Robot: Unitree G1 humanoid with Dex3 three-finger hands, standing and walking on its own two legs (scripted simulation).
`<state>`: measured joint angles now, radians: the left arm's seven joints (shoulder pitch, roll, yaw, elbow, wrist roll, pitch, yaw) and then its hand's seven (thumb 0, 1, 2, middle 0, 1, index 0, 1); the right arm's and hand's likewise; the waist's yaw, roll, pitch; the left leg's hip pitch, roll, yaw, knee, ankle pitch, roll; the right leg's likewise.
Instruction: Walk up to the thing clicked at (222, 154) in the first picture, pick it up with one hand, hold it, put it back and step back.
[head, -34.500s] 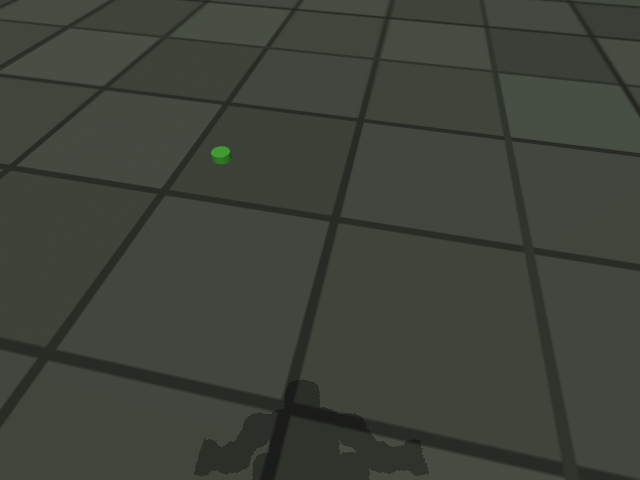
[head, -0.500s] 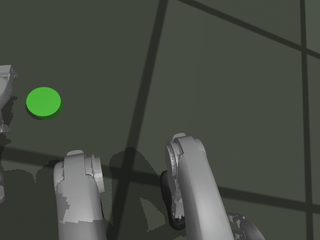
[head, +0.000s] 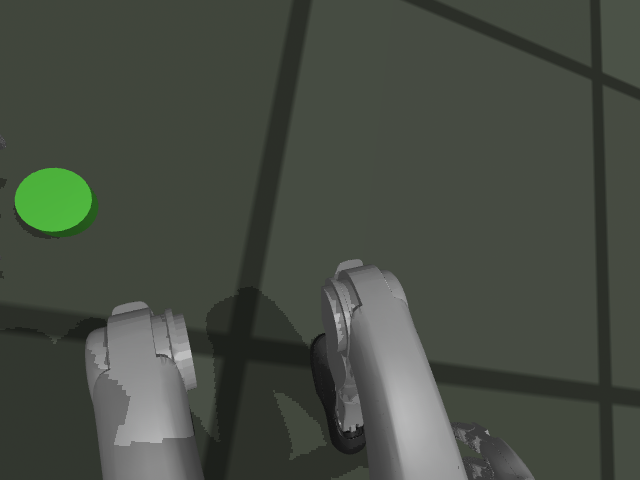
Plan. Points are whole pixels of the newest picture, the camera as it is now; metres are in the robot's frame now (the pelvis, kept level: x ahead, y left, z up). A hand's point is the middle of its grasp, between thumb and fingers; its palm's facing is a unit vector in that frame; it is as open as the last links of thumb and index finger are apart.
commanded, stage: rise first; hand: left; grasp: from above
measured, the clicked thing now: (59, 203) +0.49 +0.28 -0.31
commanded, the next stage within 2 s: approach in 1.38 s
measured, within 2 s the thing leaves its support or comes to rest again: neither
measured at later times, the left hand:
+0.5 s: hand out of the picture +0.45 +0.33 -0.19, palm faces -0.44 -0.09 -0.90, open 14.3 cm
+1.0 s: hand out of the picture +0.46 +0.33 -0.19, palm faces -0.42 -0.09 -0.90, open 14.3 cm
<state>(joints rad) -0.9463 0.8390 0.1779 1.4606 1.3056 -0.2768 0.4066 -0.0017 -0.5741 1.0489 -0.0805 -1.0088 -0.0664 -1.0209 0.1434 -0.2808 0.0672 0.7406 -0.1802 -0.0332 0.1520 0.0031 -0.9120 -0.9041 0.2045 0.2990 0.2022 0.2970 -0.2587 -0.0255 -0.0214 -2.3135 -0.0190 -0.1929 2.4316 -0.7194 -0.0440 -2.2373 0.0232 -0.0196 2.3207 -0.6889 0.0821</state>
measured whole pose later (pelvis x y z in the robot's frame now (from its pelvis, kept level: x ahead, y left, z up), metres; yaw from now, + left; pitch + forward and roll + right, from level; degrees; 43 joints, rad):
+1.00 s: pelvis +0.00 +0.01 -0.01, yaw -1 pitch +33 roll -11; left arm -0.97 0.88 0.16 1.50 1.31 -0.26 0.42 0.00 -0.57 1.04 -0.08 -1.03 -0.07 -1.04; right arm 0.15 -0.28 0.11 0.73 -0.18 -0.07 0.18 0.00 -0.91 -0.90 0.20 0.30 0.20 0.30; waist -0.29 -0.03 -0.01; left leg -2.34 -0.02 -0.20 2.47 -0.71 -0.03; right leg -2.25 0.03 -0.03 2.34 -0.68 0.07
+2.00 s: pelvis -0.01 +0.00 -0.01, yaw -2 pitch +33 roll -10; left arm -1.11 0.79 0.12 1.64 1.34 -0.13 0.52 0.00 -0.52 1.00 -0.09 -1.09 -0.10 -1.08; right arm 0.18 -0.30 0.14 0.69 -0.18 -0.11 0.19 0.00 -0.91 -0.90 0.20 0.30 0.20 0.30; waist -0.38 -0.01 0.01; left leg -2.36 -0.01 -0.20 2.46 -0.69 -0.03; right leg -2.29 0.04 -0.03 2.33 -0.64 0.07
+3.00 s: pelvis +0.00 +0.01 -0.03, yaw -5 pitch +30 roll -14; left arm -1.11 1.00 0.16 1.74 1.33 -0.19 0.56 0.00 -0.51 0.97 -0.08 -1.05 -0.09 -1.04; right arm 0.18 -0.32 0.25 0.70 -0.26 -0.19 0.24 0.00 -0.91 -0.90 0.20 0.30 0.20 0.30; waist -0.42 -0.09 0.13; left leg -2.37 -0.01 -0.25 2.56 -0.72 -0.02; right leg -2.27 0.05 -0.07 2.38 -0.66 0.08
